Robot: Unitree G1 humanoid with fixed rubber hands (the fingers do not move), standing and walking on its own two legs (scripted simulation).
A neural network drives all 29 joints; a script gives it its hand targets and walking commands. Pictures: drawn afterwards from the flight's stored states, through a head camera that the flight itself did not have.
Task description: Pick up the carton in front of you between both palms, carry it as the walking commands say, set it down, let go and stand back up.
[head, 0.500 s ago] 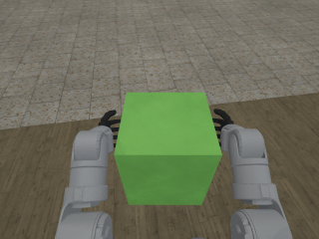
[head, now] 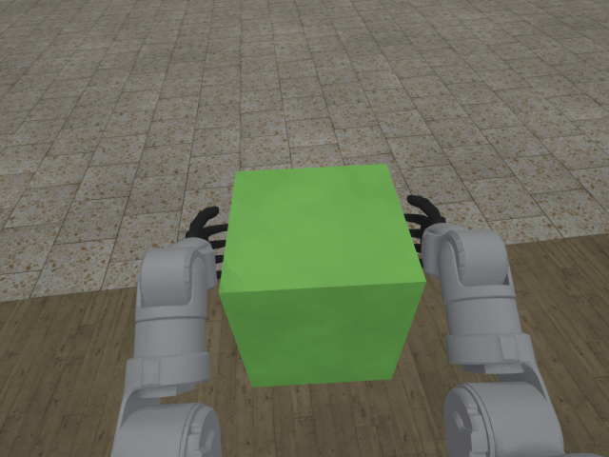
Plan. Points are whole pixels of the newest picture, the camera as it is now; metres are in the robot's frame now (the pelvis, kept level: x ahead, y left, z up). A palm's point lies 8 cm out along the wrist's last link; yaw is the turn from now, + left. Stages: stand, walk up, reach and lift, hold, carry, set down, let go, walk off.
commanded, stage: carry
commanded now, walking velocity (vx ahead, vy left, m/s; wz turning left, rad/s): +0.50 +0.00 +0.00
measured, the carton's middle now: (316, 279) +0.36 +0.00 +0.03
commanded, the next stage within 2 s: none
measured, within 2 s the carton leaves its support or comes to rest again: neither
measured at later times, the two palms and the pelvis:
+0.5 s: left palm (214, 141) +0.66 +0.19 +0.07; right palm (370, 135) +0.65 -0.11 +0.07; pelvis +0.31 +0.04 -0.03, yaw -1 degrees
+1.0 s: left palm (247, 71) +0.96 +0.15 +0.06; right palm (367, 68) +0.96 -0.15 +0.06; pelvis +0.61 +0.01 -0.07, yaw +0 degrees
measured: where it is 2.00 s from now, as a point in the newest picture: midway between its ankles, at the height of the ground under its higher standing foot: (305, 237)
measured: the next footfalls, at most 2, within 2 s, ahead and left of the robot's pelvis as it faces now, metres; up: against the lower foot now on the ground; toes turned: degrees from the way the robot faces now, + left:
left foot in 0.40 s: +0.41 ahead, +0.09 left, -0.03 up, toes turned +2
right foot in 0.94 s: +0.74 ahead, -0.04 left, -0.06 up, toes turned -3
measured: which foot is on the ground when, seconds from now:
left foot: up 0.00-0.38, down 0.40-0.94, up 0.96-1.00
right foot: down 0.00-0.42, up 0.44-0.92, down 0.94-1.00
